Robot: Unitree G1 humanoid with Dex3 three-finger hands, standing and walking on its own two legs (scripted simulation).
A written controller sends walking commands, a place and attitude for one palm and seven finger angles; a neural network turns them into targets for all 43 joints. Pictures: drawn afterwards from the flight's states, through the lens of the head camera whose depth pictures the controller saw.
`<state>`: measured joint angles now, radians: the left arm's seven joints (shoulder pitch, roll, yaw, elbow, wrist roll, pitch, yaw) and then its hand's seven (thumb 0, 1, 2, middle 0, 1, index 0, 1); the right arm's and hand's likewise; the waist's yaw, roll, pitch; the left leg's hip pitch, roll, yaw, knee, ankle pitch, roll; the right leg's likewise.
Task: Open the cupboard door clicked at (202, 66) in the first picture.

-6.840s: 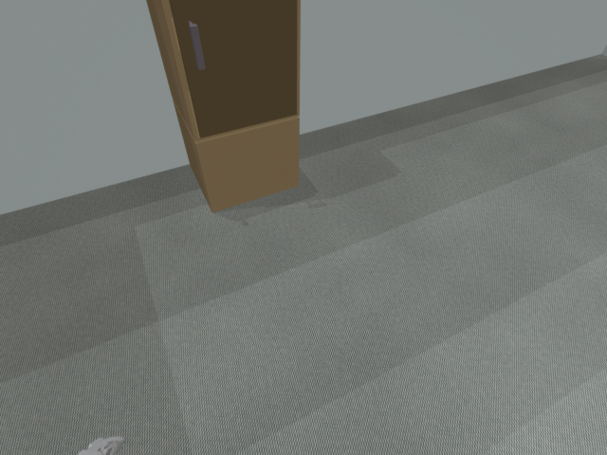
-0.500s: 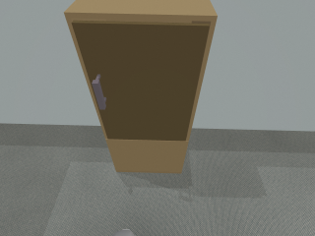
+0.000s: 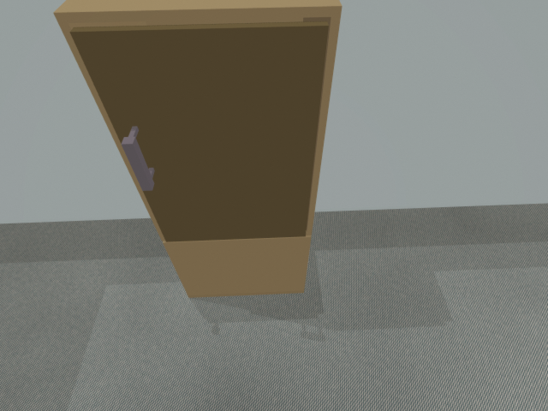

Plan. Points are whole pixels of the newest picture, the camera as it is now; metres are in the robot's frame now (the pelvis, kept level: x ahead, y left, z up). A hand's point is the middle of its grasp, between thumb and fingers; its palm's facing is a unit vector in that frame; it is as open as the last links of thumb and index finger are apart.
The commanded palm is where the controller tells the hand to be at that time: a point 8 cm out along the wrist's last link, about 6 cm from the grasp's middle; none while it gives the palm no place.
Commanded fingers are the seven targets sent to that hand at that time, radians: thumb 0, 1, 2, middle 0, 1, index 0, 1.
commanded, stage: come to a stop and stand still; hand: left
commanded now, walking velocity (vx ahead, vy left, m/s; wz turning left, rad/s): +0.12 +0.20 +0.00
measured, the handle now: (141, 159) +0.57 +0.32 +0.01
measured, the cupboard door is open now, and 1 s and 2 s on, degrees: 0 0 0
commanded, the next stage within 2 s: look again from close up in 1.04 s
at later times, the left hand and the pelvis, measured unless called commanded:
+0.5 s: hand out of the picture -0.03 +0.18 -0.15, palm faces +0.12 -0.96 -0.25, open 7.4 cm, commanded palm none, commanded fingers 0.00 0.90 0.90 -0.20 -0.30 -0.20 -0.30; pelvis -0.01 -0.01 +0.01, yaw +2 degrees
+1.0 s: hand out of the picture +0.01 +0.21 -0.17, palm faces +0.04 -0.98 -0.17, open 7.4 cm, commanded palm none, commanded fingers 0.00 0.90 0.90 -0.20 -0.30 -0.20 -0.30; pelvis +0.00 +0.04 +0.01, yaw +1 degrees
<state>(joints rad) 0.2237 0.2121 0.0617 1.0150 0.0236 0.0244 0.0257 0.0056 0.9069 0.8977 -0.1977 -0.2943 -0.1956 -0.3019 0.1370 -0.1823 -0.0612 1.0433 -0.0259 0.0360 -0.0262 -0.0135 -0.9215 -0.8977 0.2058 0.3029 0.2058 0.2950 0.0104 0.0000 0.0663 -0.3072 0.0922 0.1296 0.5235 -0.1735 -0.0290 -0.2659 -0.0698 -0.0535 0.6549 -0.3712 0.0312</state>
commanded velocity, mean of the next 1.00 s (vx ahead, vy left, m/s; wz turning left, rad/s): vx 0.02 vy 0.06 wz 0.00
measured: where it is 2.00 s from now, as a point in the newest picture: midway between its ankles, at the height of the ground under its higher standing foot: outside the picture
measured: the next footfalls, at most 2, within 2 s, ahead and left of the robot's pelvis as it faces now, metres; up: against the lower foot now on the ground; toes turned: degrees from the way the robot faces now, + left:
right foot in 0.02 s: +0.04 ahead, -0.12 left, +0.00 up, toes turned -4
left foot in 0.52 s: +0.00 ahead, +0.14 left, +0.00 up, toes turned +5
